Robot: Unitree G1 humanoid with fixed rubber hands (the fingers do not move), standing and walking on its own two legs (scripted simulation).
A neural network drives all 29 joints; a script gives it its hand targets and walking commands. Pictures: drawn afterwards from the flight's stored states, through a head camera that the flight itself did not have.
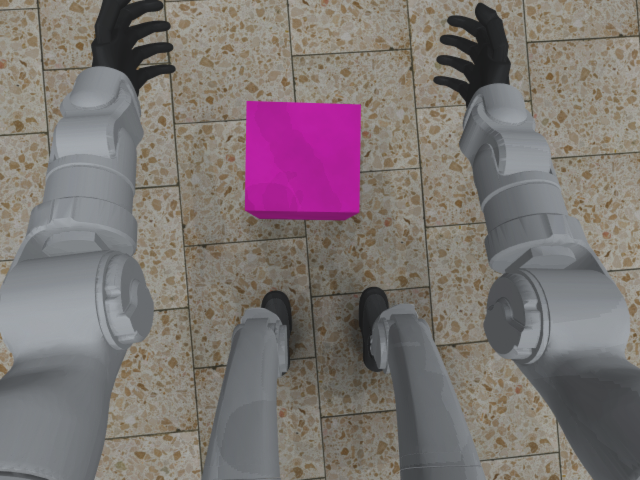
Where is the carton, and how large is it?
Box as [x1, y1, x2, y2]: [245, 101, 360, 219]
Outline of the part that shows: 247,101 245,210 259,218 345,219 357,213 359,203 360,104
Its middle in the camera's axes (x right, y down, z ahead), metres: -0.03 -0.16 +0.84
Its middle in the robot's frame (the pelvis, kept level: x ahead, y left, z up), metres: +0.51 +0.03 -0.52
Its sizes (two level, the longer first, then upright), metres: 0.210 0.200 0.250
